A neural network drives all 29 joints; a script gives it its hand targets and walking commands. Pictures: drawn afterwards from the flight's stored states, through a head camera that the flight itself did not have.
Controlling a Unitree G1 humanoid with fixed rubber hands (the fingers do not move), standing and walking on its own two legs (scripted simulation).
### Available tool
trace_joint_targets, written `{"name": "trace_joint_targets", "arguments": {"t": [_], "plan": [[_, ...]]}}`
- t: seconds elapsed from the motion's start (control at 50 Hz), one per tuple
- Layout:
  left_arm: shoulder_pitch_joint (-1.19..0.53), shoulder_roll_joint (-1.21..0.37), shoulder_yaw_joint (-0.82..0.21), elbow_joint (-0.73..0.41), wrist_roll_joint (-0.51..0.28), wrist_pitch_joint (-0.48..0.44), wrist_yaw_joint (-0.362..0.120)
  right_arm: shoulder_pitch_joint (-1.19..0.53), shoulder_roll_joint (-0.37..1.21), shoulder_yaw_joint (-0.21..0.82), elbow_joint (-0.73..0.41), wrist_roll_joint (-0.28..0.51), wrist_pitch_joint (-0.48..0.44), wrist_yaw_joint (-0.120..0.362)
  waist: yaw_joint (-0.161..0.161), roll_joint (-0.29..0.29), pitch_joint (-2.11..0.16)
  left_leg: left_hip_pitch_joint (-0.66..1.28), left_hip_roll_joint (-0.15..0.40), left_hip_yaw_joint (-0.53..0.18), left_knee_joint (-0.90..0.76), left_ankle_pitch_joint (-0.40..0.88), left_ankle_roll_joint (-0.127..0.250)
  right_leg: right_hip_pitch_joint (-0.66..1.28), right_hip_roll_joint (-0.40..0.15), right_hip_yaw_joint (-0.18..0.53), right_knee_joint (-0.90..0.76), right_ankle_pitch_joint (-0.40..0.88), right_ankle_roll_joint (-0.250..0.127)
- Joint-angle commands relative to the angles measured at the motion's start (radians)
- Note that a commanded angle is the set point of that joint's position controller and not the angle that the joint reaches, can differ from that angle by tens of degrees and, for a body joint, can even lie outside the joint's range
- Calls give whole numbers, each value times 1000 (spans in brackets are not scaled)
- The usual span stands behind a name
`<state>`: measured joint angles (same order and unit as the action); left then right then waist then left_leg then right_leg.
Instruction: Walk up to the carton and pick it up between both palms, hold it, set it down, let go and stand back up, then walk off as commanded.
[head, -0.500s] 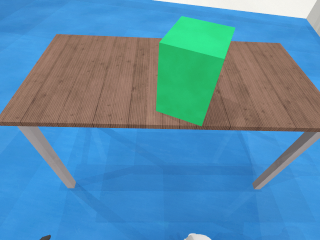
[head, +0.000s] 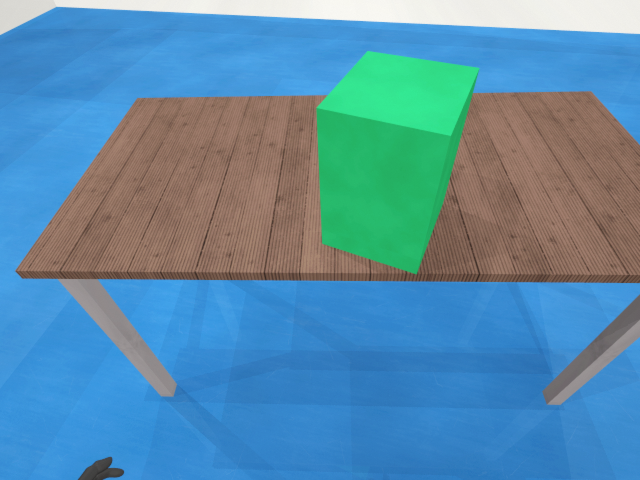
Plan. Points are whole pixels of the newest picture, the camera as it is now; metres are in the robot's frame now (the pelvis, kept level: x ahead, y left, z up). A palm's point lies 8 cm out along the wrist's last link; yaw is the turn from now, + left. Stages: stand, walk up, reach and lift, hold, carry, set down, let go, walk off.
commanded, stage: walk up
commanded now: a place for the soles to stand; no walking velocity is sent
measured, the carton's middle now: (392, 165) +0.59 -0.09 +0.07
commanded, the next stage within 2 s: none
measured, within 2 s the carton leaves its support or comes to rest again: neither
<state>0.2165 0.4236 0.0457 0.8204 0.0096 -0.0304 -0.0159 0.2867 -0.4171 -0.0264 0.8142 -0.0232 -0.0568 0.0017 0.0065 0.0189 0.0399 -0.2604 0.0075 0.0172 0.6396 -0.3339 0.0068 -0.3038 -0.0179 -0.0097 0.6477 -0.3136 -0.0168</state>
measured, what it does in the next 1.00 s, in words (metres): steps on the spot: left foot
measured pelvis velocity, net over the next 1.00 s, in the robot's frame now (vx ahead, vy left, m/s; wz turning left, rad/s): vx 0.04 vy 0.01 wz -0.02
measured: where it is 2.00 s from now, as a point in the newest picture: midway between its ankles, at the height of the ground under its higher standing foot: outside the picture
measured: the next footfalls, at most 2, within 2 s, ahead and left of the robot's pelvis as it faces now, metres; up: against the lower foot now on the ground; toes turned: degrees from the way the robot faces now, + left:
left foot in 0.64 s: +0.13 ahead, +0.14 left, +0.00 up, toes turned +0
right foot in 1.54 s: +0.18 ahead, -0.26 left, +0.00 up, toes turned -8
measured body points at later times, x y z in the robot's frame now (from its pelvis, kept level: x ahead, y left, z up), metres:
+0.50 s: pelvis +0.04 -0.01 +0.00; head +0.06 -0.02 +0.45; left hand +0.15 +0.32 -0.09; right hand +0.14 -0.34 -0.10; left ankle +0.02 +0.12 -0.70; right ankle +0.03 -0.12 -0.72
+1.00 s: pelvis +0.04 +0.01 +0.01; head +0.05 +0.01 +0.46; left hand +0.15 +0.32 -0.10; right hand +0.16 -0.32 -0.09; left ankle +0.09 +0.14 -0.72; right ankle +0.04 -0.12 -0.72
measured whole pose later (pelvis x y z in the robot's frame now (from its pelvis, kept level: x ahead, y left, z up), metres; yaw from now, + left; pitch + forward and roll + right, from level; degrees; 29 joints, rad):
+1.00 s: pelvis +0.04 +0.01 +0.01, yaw -1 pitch -2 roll -1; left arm 0.15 0.39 0.02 0.95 0.01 -0.02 -0.01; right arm 0.11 -0.42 -0.02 0.93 -0.01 -0.04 0.00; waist 0.00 0.01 0.05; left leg -0.26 0.04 0.01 0.50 -0.20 -0.02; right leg -0.18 0.00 0.02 0.49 -0.26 0.01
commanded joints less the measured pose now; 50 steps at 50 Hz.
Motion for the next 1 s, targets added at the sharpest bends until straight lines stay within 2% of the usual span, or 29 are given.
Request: {"name": "trace_joint_targets", "arguments": {"t": [0.0,0.06,0.08,0.12,0.22,0.26,0.3,0.32,0.34,0.36,0.38,0.42,0.44,0.5,0.54,0.56,0.58,0.6,0.62,0.64,0.66,0.68,0.72,0.76,0.8,0.82,0.86,0.9,0.98], "plan": [[-25,192,36,-47,6,-28,2,-61,-165,-45,-37,0,-12,3,-8,-16,69,-150,18,-93,-122,-134,68,18,-135,255,-217,-90,-125],[-8,209,29,-27,10,-37,8,-31,-163,-46,-19,4,-12,6,-11,-32,-33,-31,23,-66,-71,25,68,53,-147,229,-210,101,-103],[-26,198,28,-31,8,-40,11,-38,-139,-46,-32,16,-13,5,-13,-98,-1,-43,31,-83,-72,124,62,69,-125,217,-198,232,-90],[-34,180,24,-38,0,-34,11,-21,-163,-51,-7,4,-23,0,-21,-38,-44,25,45,-94,-87,232,63,78,-103,130,-102,363,-96],[-95,168,28,-44,1,-28,14,-22,-226,-62,-17,6,-12,-1,-24,52,-68,65,140,-241,-131,272,141,9,-11,30,29,135,-62],[-68,139,18,-40,-3,-26,15,-24,-247,-81,-1,-2,-5,-7,-20,158,-43,137,176,-243,-127,361,162,-83,17,-16,22,76,-50],[-66,135,17,-38,0,-28,15,-29,-235,-79,-28,6,1,-5,-13,76,-39,162,218,-252,-116,487,186,-70,24,-43,-53,-23,-47],[-17,160,24,-25,-1,-34,13,-56,-232,-79,-40,14,0,0,4,86,-109,139,194,-236,-59,422,167,15,-3,11,-57,108,-45],[-25,178,24,-32,7,-40,13,-76,-203,-65,-43,20,1,-6,6,27,-89,43,121,-153,5,492,120,97,-47,63,-93,258,-81],[39,206,35,-16,11,-43,17,-97,-174,-60,-58,27,1,-8,43,-9,-109,-96,37,-68,134,481,60,267,-134,218,-138,385,-126],[78,258,54,-11,10,-45,25,-125,-135,-48,-67,24,6,-14,53,-72,-131,-210,-10,-3,230,266,21,365,-252,315,-116,477,-226],[83,253,53,-2,-3,-37,27,-111,-160,-52,-67,12,6,-21,37,-127,-43,-264,-6,-26,234,-286,18,283,-348,414,-165,660,-312],[52,238,47,-11,9,-31,26,-87,-163,-55,-64,10,7,-14,15,-171,-29,-197,5,-37,148,-346,21,216,-314,352,-175,608,-270],[-59,201,41,-41,5,-34,25,-49,-139,-64,-50,23,13,9,-31,-176,38,-55,-2,-4,117,-145,33,35,-200,201,-207,502,-182],[-119,189,17,-32,-9,-24,30,2,-142,-65,-26,34,4,4,-69,-223,-5,74,15,3,-131,199,38,17,-115,91,-83,494,-100],[-136,191,29,-55,-10,-13,26,35,-163,-75,-3,19,4,-5,-72,-149,-53,178,9,10,-176,303,20,-4,-84,68,-16,371,-73],[-141,152,16,-57,-17,0,26,53,-196,-92,23,8,4,-14,-74,-40,-116,235,94,-110,-158,431,52,-66,-41,53,33,176,-40],[-133,156,12,-62,-15,11,26,26,-228,-86,11,4,3,-23,-56,-9,-86,169,213,-310,-217,297,121,-93,17,24,97,11,-4],[-66,156,12,-30,-12,22,28,-65,-231,-84,-20,0,-1,-19,-12,30,-69,48,300,-393,-291,137,187,-3,25,-1,114,-191,-1],[34,142,13,3,-6,28,22,-193,-229,-80,-44,2,4,-14,34,72,-87,-50,318,-377,-305,-29,214,77,-2,49,74,-205,-15],[37,139,13,8,4,28,16,-238,-237,-76,-60,-6,10,-13,46,88,-10,-186,265,-360,-301,-135,173,140,-21,55,-19,-215,-34],[24,119,24,28,2,23,13,-260,-210,-72,-44,0,18,-13,51,101,20,-199,186,-246,-295,-171,110,169,-25,44,-116,-114,-36],[-19,173,29,16,5,6,19,-198,-163,-55,-15,3,16,-10,11,54,-18,-46,92,-142,-180,13,44,71,-101,209,-210,-15,-56],[-109,172,18,2,3,6,14,-175,-180,-51,25,8,12,-7,-15,60,-5,9,99,-172,-215,12,48,-5,-83,169,-233,-115,-48],[-93,171,20,39,16,-2,15,-176,-157,-38,30,13,15,1,-15,-9,24,-10,120,-186,-234,-38,46,-8,-64,177,-277,-168,-52],[-96,170,13,54,6,2,8,-220,-174,-40,29,10,16,1,-12,32,75,-32,107,-174,-245,-84,50,-29,-61,153,-294,-127,-48],[-84,170,13,81,9,-3,10,-196,-168,-34,66,13,8,-1,-7,23,-13,22,116,-149,-253,54,40,65,-69,145,-267,3,-41],[-94,153,9,88,1,-6,8,-202,-163,-33,76,10,4,-2,-7,-5,-55,60,123,-138,-231,184,48,94,-74,152,-266,89,-35],[-109,149,-1,111,-4,-7,7,-227,-158,-21,105,21,7,-5,-9,-57,-79,119,111,-107,-239,206,40,82,-88,158,-307,143,-25]]}}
